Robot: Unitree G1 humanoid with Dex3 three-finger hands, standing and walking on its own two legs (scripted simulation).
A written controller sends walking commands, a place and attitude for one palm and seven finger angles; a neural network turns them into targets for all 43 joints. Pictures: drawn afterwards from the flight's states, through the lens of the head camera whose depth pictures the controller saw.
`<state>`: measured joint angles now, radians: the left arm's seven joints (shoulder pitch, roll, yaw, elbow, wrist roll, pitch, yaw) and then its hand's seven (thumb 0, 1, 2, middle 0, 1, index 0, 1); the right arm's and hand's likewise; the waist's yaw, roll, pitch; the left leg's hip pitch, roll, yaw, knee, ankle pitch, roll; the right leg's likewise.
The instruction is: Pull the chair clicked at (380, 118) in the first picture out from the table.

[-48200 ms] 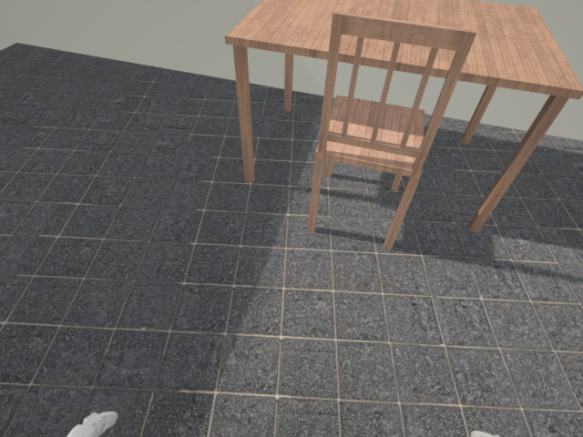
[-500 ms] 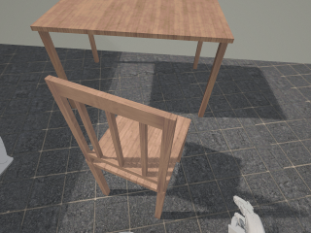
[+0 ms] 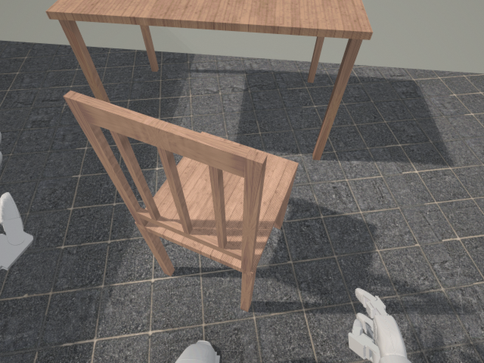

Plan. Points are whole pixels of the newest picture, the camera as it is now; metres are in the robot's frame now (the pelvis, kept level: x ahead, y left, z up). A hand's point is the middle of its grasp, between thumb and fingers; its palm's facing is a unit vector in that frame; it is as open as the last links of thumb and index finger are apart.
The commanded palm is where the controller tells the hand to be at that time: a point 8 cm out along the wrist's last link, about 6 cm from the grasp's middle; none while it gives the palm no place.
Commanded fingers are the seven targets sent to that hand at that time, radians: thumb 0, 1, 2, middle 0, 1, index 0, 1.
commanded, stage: step back with the hand held close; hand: left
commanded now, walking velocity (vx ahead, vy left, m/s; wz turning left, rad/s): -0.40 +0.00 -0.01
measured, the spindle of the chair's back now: (178, 196) +0.43 +0.19 -0.07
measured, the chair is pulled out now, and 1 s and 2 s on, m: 0.55 0.55 0.55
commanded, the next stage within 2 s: stop stepping back and stand still in 0.20 s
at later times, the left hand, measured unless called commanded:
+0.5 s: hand out of the picture +0.06 +0.23 +0.18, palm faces +0.42 -0.75 -0.51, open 7.4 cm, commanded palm +0.02 +0.27 +0.18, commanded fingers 0.00 0.90 0.90 -0.20 -0.30 -0.20 -0.30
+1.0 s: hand out of the picture -0.01 +0.22 +0.18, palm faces +0.50 -0.72 -0.48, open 7.4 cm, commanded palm -0.07 +0.25 +0.18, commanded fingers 0.00 0.90 0.90 -0.20 -0.30 -0.20 -0.30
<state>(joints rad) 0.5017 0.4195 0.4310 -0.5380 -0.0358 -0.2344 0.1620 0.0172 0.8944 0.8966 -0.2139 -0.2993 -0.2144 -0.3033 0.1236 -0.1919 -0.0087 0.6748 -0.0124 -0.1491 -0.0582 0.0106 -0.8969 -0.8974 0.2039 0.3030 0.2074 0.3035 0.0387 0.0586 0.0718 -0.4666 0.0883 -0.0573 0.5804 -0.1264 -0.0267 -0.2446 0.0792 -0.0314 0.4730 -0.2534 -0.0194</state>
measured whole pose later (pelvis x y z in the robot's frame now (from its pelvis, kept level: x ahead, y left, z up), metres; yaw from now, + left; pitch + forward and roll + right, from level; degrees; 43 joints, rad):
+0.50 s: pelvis -0.13 -0.03 +0.00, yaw +0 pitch -3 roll -1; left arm 0.58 0.45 0.43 -0.54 -0.05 -0.18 0.16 0.02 0.89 0.90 -0.22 -0.30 -0.22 -0.30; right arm 0.21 -0.17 0.01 0.64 0.02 -0.11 -0.04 0.01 -0.90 -0.90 0.20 0.30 0.21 0.30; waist 0.01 0.02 0.04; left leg -0.42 0.06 -0.03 0.73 -0.38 -0.03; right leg -0.27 0.01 -0.06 0.57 -0.24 -0.02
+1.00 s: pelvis -0.20 -0.06 +0.00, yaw +1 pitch -3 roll -1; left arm 0.49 0.42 0.43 -0.34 -0.03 -0.22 0.14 0.01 0.89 0.90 -0.22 -0.30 -0.22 -0.30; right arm 0.27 -0.21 -0.02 0.70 0.02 -0.08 -0.04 0.01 -0.90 -0.90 0.20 0.30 0.20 0.30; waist 0.00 0.07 -0.03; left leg -0.35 0.01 0.00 0.89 -0.43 0.01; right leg -0.25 0.02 -0.12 0.56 -0.27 -0.07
